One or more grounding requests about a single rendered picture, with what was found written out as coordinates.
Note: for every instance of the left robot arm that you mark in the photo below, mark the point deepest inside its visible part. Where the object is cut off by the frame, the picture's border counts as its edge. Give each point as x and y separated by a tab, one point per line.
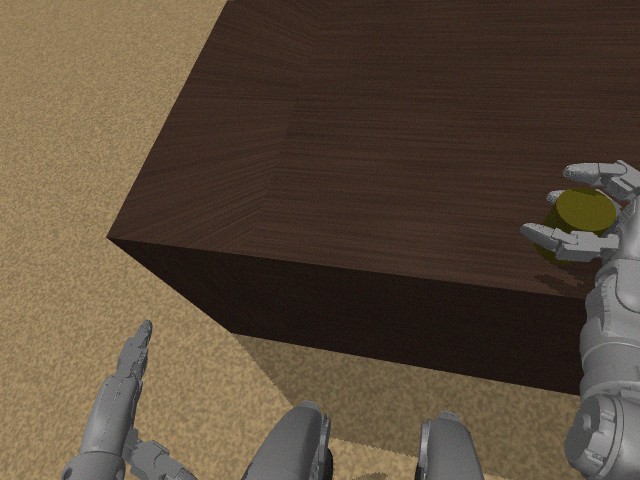
95	466

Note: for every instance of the can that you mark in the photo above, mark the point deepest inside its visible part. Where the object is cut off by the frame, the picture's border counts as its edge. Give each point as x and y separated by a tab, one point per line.
578	209

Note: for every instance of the left robot hand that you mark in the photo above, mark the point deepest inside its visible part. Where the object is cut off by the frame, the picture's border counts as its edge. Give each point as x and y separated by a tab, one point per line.
109	427

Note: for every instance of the right robot hand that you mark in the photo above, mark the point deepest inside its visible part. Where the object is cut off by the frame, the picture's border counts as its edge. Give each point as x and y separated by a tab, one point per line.
621	240

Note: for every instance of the right robot arm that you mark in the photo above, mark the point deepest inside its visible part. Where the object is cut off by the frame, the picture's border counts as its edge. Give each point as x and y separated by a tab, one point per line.
604	441

